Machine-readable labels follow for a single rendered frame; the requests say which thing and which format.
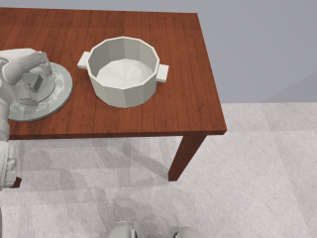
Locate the right robot shin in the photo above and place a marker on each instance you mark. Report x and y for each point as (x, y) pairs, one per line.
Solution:
(184, 227)

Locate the table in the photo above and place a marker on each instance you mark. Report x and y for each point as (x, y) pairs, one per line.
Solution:
(187, 104)

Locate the knob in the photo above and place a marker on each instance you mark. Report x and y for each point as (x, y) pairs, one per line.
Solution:
(34, 79)

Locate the left robot hand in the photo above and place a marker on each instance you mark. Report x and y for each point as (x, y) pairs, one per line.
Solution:
(27, 60)

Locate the pot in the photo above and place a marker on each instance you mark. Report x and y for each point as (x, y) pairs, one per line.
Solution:
(124, 71)

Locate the lid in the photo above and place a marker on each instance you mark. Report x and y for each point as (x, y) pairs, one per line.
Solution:
(52, 94)

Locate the left robot shin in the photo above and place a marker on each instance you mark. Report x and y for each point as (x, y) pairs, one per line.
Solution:
(123, 223)

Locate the robot shin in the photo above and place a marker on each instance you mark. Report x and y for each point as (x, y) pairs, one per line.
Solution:
(123, 223)
(184, 227)

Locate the robot left upper arm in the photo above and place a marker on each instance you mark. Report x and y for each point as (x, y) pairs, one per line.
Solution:
(8, 170)

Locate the robot left forearm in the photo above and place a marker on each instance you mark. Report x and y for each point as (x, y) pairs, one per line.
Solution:
(10, 74)

